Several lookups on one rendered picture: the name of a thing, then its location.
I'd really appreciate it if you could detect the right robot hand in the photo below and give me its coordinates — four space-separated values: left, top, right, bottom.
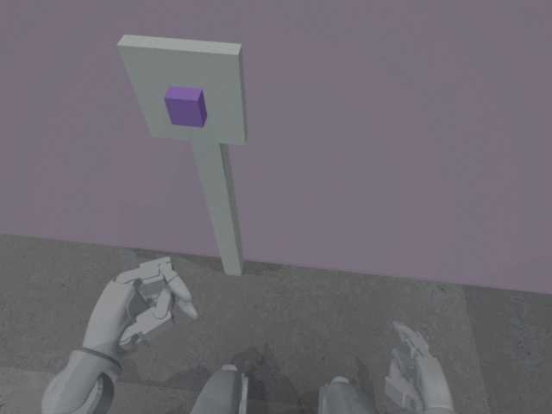
385 321 455 414

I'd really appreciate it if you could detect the left robot forearm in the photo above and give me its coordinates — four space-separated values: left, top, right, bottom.
41 348 122 414

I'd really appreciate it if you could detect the robot thigh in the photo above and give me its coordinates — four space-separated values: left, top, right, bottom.
318 381 379 414
190 370 249 414

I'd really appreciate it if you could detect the button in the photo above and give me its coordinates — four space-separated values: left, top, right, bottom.
164 86 207 128

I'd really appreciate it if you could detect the left robot hand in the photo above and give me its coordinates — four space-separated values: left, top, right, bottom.
82 257 199 361

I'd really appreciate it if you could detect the panel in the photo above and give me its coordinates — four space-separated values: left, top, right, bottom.
117 34 248 276

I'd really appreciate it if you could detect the right robot thigh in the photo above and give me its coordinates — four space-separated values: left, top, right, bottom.
318 381 379 414

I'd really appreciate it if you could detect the left robot thigh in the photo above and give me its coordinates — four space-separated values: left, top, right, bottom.
190 370 249 414

